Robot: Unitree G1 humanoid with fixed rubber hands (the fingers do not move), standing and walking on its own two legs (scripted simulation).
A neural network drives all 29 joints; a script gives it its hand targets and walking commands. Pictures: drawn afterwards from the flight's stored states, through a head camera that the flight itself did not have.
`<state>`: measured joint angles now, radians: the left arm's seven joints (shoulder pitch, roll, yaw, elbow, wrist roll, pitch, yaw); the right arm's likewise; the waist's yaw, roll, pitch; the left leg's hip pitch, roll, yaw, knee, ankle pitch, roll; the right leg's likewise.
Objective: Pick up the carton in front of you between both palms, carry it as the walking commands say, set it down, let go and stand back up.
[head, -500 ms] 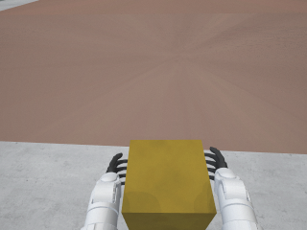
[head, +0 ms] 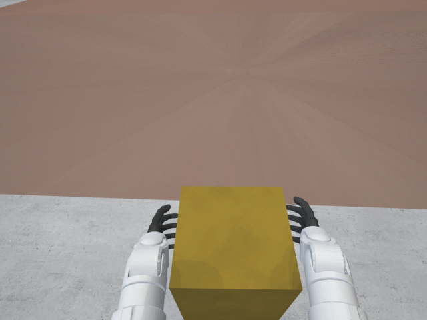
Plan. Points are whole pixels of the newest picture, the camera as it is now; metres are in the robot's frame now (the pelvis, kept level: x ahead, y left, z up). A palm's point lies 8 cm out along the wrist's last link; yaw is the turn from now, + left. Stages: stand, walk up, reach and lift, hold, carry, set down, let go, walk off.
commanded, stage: reach and lift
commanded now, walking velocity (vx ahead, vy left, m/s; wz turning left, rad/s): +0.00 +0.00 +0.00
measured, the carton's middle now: (230, 257) +0.30 +0.00 -0.05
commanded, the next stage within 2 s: hold in 0.36 s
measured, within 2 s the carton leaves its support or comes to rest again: neither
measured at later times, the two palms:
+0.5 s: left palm (156, 236) +0.29 +0.14 +0.05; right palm (313, 228) +0.30 -0.15 +0.06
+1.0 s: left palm (155, 234) +0.29 +0.14 +0.05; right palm (313, 229) +0.30 -0.15 +0.06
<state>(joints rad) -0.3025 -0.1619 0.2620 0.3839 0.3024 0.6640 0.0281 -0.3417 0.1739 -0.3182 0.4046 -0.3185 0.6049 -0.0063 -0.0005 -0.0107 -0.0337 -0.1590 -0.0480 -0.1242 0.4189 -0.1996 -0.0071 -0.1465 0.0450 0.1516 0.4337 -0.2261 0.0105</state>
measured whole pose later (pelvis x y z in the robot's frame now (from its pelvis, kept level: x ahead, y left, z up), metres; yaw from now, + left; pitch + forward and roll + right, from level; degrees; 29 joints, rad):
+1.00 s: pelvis +0.00 +0.00 +0.00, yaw -1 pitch -4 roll +0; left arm -0.31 -0.16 0.24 0.30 0.31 0.78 0.02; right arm -0.35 0.18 -0.29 0.32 -0.33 0.72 -0.01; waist 0.00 0.00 -0.07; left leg -0.15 -0.03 -0.09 0.42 -0.22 -0.01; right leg -0.15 0.03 0.11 0.46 -0.27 0.01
